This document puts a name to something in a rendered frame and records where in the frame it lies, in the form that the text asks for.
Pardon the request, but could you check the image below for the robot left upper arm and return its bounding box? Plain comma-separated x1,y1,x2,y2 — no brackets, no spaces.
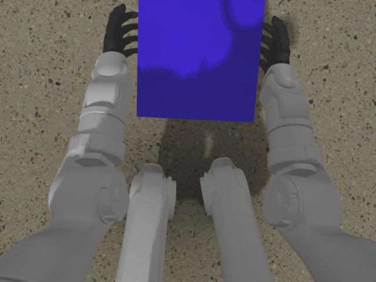
0,166,130,282

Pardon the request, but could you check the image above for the robot right shin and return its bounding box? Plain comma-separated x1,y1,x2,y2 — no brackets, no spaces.
208,157,251,199

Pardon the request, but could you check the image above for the robot left hand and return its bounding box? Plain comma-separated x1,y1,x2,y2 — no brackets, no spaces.
103,4,138,58

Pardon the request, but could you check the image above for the carton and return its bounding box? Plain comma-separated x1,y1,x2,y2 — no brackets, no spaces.
137,0,265,122

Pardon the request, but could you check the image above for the right robot forearm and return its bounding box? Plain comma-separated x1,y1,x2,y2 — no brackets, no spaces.
259,63,337,189

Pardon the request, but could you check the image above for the robot right hand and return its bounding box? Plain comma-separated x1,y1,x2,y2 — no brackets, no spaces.
259,16,291,75

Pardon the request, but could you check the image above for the left robot forearm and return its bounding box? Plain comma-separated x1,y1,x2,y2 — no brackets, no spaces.
48,51,133,212

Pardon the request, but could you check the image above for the robot right upper arm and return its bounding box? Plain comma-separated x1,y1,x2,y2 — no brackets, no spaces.
262,174,376,282

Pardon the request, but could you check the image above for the right robot thigh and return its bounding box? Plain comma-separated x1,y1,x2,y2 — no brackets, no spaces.
200,165,274,282

